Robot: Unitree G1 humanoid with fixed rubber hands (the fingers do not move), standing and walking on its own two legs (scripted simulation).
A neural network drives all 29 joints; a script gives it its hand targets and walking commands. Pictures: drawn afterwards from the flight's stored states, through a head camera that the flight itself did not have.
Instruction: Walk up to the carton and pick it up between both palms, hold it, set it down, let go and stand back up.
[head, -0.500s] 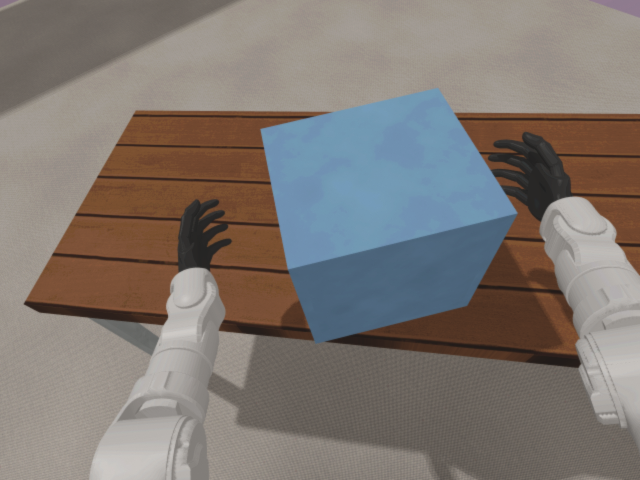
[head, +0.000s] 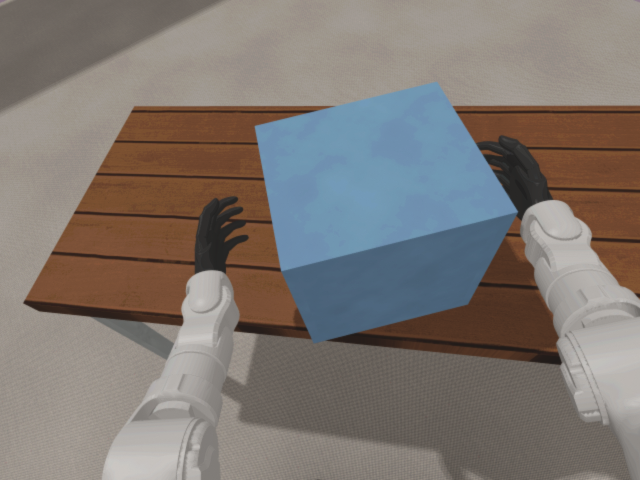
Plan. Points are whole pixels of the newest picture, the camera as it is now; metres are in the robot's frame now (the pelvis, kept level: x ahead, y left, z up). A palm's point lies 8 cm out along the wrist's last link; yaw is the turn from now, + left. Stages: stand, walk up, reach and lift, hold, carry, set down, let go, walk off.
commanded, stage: reach and lift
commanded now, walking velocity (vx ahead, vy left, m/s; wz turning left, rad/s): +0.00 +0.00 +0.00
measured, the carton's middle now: (370, 222) +0.50 +0.04 -0.05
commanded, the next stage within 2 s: none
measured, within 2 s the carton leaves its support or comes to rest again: neither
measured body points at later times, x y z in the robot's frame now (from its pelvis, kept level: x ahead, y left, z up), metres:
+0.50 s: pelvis +0.00 +0.00 +0.00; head +0.11 -0.03 +0.44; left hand +0.38 +0.22 +0.03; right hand +0.50 -0.13 +0.05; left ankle -0.01 +0.13 -0.73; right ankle +0.00 -0.09 -0.73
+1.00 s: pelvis +0.00 +0.00 +0.00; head +0.11 -0.03 +0.44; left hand +0.37 +0.22 +0.02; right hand +0.50 -0.12 +0.05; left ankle -0.01 +0.13 -0.73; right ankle +0.00 -0.09 -0.73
